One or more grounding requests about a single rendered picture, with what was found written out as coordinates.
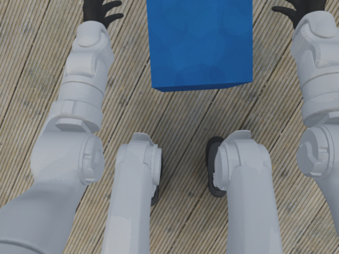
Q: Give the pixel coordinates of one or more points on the robot left hand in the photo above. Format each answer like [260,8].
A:
[94,10]

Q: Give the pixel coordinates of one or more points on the robot right forearm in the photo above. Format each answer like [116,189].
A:
[315,48]

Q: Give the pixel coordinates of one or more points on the robot right upper arm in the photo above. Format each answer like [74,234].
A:
[318,157]

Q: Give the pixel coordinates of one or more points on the carton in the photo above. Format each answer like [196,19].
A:
[200,44]

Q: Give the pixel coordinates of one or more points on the robot right hand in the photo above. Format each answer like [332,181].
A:
[302,7]

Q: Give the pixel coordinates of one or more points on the robot left upper arm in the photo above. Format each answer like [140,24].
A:
[39,221]

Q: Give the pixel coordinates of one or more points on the robot right foot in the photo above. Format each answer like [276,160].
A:
[211,151]

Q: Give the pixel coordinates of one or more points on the left robot thigh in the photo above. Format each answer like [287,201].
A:
[127,229]

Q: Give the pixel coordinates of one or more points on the robot left forearm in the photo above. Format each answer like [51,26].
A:
[82,89]

